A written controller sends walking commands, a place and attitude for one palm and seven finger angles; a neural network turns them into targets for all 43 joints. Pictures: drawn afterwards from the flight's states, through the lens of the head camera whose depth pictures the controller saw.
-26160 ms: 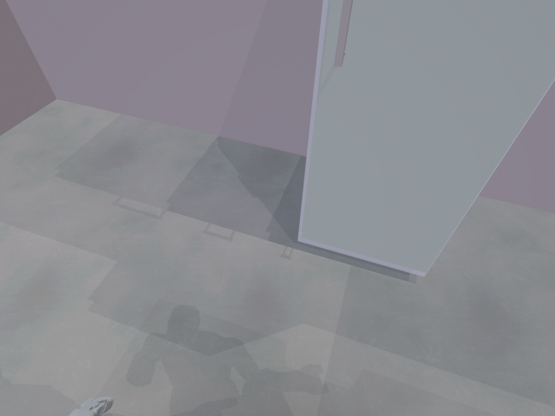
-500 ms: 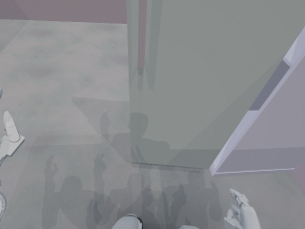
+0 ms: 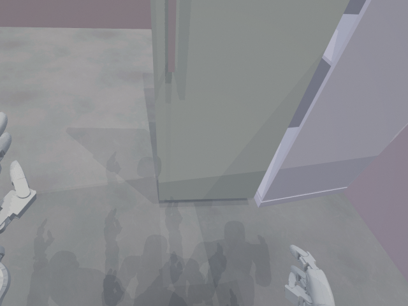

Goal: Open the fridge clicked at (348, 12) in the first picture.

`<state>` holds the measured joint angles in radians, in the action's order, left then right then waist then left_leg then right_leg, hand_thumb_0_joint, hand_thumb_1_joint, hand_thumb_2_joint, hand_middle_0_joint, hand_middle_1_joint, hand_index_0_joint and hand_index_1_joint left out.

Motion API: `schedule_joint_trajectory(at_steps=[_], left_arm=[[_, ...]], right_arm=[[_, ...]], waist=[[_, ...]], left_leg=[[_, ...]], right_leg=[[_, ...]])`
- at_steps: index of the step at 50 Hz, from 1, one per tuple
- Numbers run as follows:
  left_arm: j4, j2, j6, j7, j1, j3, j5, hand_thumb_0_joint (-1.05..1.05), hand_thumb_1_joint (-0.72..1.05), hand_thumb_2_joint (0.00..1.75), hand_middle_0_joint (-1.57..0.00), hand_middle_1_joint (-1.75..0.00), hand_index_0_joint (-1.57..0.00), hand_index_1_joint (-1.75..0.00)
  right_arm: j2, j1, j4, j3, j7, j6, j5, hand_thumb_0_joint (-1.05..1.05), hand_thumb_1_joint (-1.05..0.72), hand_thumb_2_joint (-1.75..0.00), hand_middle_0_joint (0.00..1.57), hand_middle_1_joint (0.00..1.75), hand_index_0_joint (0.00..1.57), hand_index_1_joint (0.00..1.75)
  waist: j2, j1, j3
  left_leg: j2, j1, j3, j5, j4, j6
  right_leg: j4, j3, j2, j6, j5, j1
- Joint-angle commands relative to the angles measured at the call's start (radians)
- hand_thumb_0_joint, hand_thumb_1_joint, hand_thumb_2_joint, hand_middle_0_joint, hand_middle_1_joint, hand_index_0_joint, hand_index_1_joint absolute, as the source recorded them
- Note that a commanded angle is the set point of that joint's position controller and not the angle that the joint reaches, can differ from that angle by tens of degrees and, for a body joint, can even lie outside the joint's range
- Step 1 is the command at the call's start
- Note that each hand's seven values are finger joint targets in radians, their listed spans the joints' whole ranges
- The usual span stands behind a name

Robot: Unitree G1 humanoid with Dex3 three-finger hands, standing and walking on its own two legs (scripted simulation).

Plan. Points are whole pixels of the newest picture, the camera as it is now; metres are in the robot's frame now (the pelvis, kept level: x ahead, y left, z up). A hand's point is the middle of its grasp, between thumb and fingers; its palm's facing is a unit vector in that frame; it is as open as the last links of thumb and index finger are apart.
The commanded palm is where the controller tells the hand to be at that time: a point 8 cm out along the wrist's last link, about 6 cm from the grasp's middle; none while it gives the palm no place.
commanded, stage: stop stepping back and stand still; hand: left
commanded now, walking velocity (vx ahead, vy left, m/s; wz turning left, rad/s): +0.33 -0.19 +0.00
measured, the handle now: (172, 3) +0.70 +0.13 +0.27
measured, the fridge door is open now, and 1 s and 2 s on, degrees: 82 82 82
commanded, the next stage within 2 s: let the arm hang, fingers relaxed in 1.82 s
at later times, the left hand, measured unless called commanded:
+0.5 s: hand (21, 229) +0.18 +0.26 +0.15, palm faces +0.45 -0.82 -0.34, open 7.4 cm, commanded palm +0.11 +0.31 +0.18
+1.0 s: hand (29, 209) +0.21 +0.27 +0.15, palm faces +0.45 -0.80 -0.40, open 7.4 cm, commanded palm +0.15 +0.30 +0.18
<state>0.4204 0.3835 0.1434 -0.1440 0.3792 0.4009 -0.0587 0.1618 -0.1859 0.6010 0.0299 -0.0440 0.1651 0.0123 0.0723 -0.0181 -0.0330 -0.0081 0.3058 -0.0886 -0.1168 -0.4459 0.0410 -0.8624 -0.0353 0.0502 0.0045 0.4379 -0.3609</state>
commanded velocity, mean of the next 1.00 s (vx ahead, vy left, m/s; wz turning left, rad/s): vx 0.07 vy -0.01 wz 0.00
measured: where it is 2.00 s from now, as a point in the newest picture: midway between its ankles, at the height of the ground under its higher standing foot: outside the picture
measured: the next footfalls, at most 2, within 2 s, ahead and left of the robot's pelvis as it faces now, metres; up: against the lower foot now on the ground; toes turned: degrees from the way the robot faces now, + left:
right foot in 0.20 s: +0.00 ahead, -0.07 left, +0.00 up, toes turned -3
left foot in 0.48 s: +0.04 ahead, +0.13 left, +0.00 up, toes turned +4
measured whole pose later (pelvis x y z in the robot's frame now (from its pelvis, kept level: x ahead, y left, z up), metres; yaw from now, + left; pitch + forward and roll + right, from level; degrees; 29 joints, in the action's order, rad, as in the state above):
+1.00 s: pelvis +0.01 +0.00 +0.00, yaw +0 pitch +1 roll +1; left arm 0.44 0.36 0.18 -0.16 0.49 0.37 -0.03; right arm 0.22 -0.20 0.63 0.00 -0.08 0.12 0.00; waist 0.03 0.04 -0.02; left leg -0.03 0.24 -0.08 -0.28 -0.51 0.00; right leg -0.52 0.06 0.03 -0.05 0.35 -0.18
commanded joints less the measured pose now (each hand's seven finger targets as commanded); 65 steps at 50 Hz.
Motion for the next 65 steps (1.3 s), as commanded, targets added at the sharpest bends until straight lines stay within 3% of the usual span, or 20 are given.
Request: schedule_joint_trajectory(at_steps=[1, 6, 7, 8, 9, 11, 12, 14, 21, 22, 24, 26, 31, 34, 35, 41, 45, 48, 54, 65], left_arm=[[0.471, 0.210, 0.091, -0.015, 0.230, 0.135, 0.013, 0.00, 0.90, 0.90, -0.20, -0.30, -0.20, -0.30], [0.283, 0.247, 0.042, -0.048, 0.229, 0.191, 0.011, 0.00, 0.90, 0.90, -0.20, -0.30, -0.20, -0.30], [0.236, 0.237, 0.027, -0.044, 0.217, 0.188, 0.016, 0.00, 0.90, 0.90, -0.20, -0.30, -0.20, -0.30], [0.253, 0.249, 0.030, -0.037, 0.140, 0.177, 0.018, 0.00, 0.90, 0.90, -0.20, -0.30, -0.20, -0.30], [0.259, 0.270, 0.042, -0.032, 0.082, 0.190, 0.009, 0.00, 0.90, 0.90, -0.20, -0.30, -0.20, -0.30], [0.246, 0.355, 0.089, -0.026, -0.023, 0.262, 0.003, 0.00, 0.90, 0.90, -0.20, -0.30, -0.20, -0.30], [0.213, 0.244, 0.107, -0.018, -0.079, 0.149, 0.012, 0.00, 0.90, 0.90, -0.20, -0.30, -0.20, -0.30], [0.051, 0.124, 0.080, -0.016, 0.033, 0.047, 0.016, 0.00, 0.90, 0.90, -0.20, -0.30, -0.20, -0.30], [0.261, 0.222, 0.111, -0.045, -0.111, 0.088, 0.032, 0.00, 0.90, 0.90, -0.20, -0.30, -0.20, -0.30], [0.305, 0.268, 0.114, -0.049, -0.084, 0.133, 0.025, 0.00, 0.90, 0.90, -0.20, -0.30, -0.20, -0.30], [0.413, 0.272, 0.138, -0.055, -0.034, 0.168, 0.021, 0.00, 0.90, 0.90, -0.20, -0.30, -0.20, -0.30], [0.393, 0.284, 0.146, -0.047, 0.036, 0.198, 0.015, 0.00, 0.90, 0.90, -0.20, -0.30, -0.20, -0.30], [0.246, 0.209, 0.119, -0.027, 0.180, 0.195, 0.012, 0.00, 0.90, 0.90, -0.20, -0.30, -0.20, -0.30], [0.155, 0.191, 0.106, -0.022, 0.253, 0.175, -0.003, 0.00, 0.90, 0.90, -0.20, -0.30, -0.20, -0.30], [0.153, 0.203, 0.115, -0.023, 0.240, 0.181, -0.001, 0.00, 0.90, 0.90, -0.20, -0.30, -0.20, -0.30], [0.135, 0.190, 0.124, -0.030, 0.105, 0.140, 0.016, 0.00, 0.90, 0.90, -0.20, -0.30, -0.20, -0.30], [0.297, 0.200, 0.128, -0.037, 0.022, 0.100, 0.022, 0.00, 0.90, 0.90, -0.20, -0.30, -0.20, -0.30], [0.348, 0.218, 0.127, -0.042, 0.035, 0.115, 0.032, 0.00, 0.90, 0.90, -0.20, -0.30, -0.20, -0.30], [0.248, 0.214, 0.123, -0.039, 0.202, 0.170, 0.010, 0.00, 0.90, 0.90, -0.20, -0.30, -0.20, -0.30], [0.194, 0.185, 0.095, -0.021, 0.131, 0.099, -0.002, 0.00, 0.90, 0.90, -0.20, -0.30, -0.20, -0.30]], right_arm=[[0.164, 0.098, -0.175, -0.075, 0.019, 0.026, -0.001, 0.00, -0.90, -0.90, 0.20, 0.30, 0.20, 0.30], [0.144, 0.079, -0.166, -0.079, -0.033, -0.038, 0.010, 0.00, -0.90, -0.90, 0.20, 0.30, 0.20, 0.30], [0.142, 0.057, -0.149, -0.083, -0.037, -0.047, 0.005, 0.00, -0.90, -0.90, 0.20, 0.30, 0.20, 0.30], [0.144, 0.048, -0.134, -0.091, -0.036, -0.055, -0.010, 0.00, -0.90, -0.90, 0.20, 0.30, 0.20, 0.30], [0.174, 0.047, -0.123, -0.095, -0.041, -0.047, -0.014, 0.00, -0.90, -0.90, 0.20, 0.30, 0.20, 0.30], [0.171, 0.047, -0.097, -0.071, -0.013, -0.024, 0.013, 0.00, -0.90, -0.90, 0.20, 0.30, 0.20, 0.30], [0.142, 0.047, -0.105, -0.059, -0.015, -0.029, 0.000, 0.00, -0.90, -0.90, 0.20, 0.30, 0.20, 0.30], [0.193, 0.026, -0.077, -0.098, -0.038, -0.020, -0.012, 0.00, -0.90, -0.90, 0.20, 0.30, 0.20, 0.30], [0.164, 0.037, -0.086, -0.073, -0.069, 0.038, 0.011, 0.00, -0.90, -0.90, 0.20, 0.30, 0.20, 0.30], [0.180, 0.026, -0.094, -0.082, -0.072, 0.044, 0.006, 0.00, -0.90, -0.90, 0.20, 0.30, 0.20, 0.30], [0.195, 0.025, -0.126, -0.086, -0.058, 0.039, -0.002, 0.00, -0.90, -0.90, 0.20, 0.30, 0.20, 0.30], [0.155, 0.000, -0.105, -0.073, -0.038, 0.046, 0.010, 0.00, -0.90, -0.90, 0.20, 0.30, 0.20, 0.30], [0.168, -0.007, -0.120, -0.080, -0.001, 0.048, -0.017, 0.00, -0.90, -0.90, 0.20, 0.30, 0.20, 0.30], [0.147, -0.003, -0.131, -0.091, 0.004, 0.026, -0.025, 0.00, -0.90, -0.90, 0.20, 0.30, 0.20, 0.30], [0.141, 0.013, -0.128, -0.083, 0.002, 0.018, -0.025, 0.00, -0.90, -0.90, 0.20, 0.30, 0.20, 0.30], [0.127, 0.042, -0.113, -0.045, -0.033, -0.001, -0.002, 0.00, -0.90, -0.90, 0.20, 0.30, 0.20, 0.30], [0.178, 0.055, -0.130, -0.079, -0.043, 0.012, -0.013, 0.00, -0.90, -0.90, 0.20, 0.30, 0.20, 0.30], [0.160, 0.066, -0.137, -0.064, -0.041, 0.015, -0.007, 0.00, -0.90, -0.90, 0.20, 0.30, 0.20, 0.30], [0.161, 0.040, -0.156, -0.072, -0.026, -0.014, -0.011, 0.00, -0.90, -0.90, 0.20, 0.30, 0.20, 0.30], [0.178, 0.060, -0.158, -0.058, -0.048, -0.015, -0.009, 0.00, -0.90, -0.90, 0.20, 0.30, 0.20, 0.30]], waist=[[-0.393, 0.050, 0.160], [-0.283, 0.044, 0.132], [-0.115, 0.038, 0.123], [0.131, 0.032, 0.095], [0.154, 0.023, 0.022], [0.098, -0.014, 0.014], [0.079, -0.016, 0.091], [-0.009, 0.007, 0.002], [0.063, 0.028, 0.023], [-0.018, 0.023, 0.062], [-0.380, 0.027, 0.153], [-0.423, 0.019, 0.127], [-0.224, 0.019, 0.122], [0.138, 0.004, 0.143], [0.163, 0.015, 0.153], [0.076, 0.016, 0.165], [-0.110, 0.040, 0.212], [-0.253, 0.035, 0.165], [-0.149, 0.024, 0.214], [-0.114, 0.025, 0.126]], left_leg=[[-0.191, 0.104, 0.183, -0.573, 0.432, -0.098], [-0.145, 0.272, 0.090, -0.590, 0.189, -0.083], [-0.067, 0.285, 0.001, -0.505, -0.073, -0.070], [-0.016, 0.307, -0.026, -0.364, -0.442, -0.055], [0.000, 0.415, 0.085, -0.321, -0.704, -0.054], [-0.112, 0.351, 0.158, -0.232, -0.810, -0.076], [-0.086, 0.358, 0.101, -0.201, -0.686, -0.074], [-0.080, 0.363, 0.074, -0.153, -0.582, -0.057], [-0.020, -0.068, -0.071, -0.142, -0.067, -0.015], [-0.053, -0.151, -0.019, -0.098, 0.004, -0.005], [-0.254, -0.360, 0.274, 0.275, 0.014, 0.085], [-0.313, -0.338, 0.346, 0.446, 0.060, 0.129], [-0.163, -0.025, 0.028, 0.195, -0.104, -0.005], [-0.005, 0.103, 0.008, -0.212, -0.349, -0.069], [-0.008, 0.156, 0.042, -0.334, -0.404, -0.061], [0.007, 0.020, -0.005, -0.091, -0.103, -0.040], [-0.133, -0.271, 0.110, 0.368, -0.015, 0.016], [-0.137, -0.218, 0.118, 0.441, -0.029, 0.008], [-0.092, -0.123, 0.078, 0.349, -0.061, -0.035], [-0.102, -0.077, 0.117, 0.032, 0.058, -0.018]], right_leg=[[-0.031, 0.135, 0.038, -0.018, -0.064, 0.180], [0.391, 0.199, 0.052, -0.088, 0.115, 0.468], [0.514, 0.103, -0.037, -0.125, 0.099, 0.433], [0.632, -0.193, -0.275, -0.208, 0.103, 0.278], [0.732, -0.412, -0.404, -0.269, 0.171, 0.146], [0.713, -0.411, -0.433, -0.284, 0.142, -0.031], [0.700, -0.313, -0.363, -0.205, 0.286, 0.091], [0.664, -0.278, -0.316, -0.200, 0.111, 0.141], [0.477, -0.057, -0.224, -0.130, -0.164, 0.099], [0.362, -0.030, -0.204, -0.102, -0.242, 0.090], [0.069, 0.091, -0.062, -0.014, -0.176, -0.086], [0.025, 0.073, -0.047, -0.004, 0.077, -0.147], [0.425, 0.078, -0.062, -0.001, -0.369, 0.240], [0.478, -0.242, -0.290, -0.104, -0.860, 0.265], [0.472, -0.242, -0.322, -0.109, -0.955, 0.314], [0.382, -0.044, -0.221, -0.064, -0.907, 0.330], [0.364, -0.026, -0.137, 0.032, -0.596, 0.159], [0.380, 0.002, -0.107, 0.007, -0.561, 0.163], [0.413, -0.026, -0.138, -0.024, -0.719, 0.280], [0.503, -0.014, -0.100, -0.003, -0.354, 0.180]])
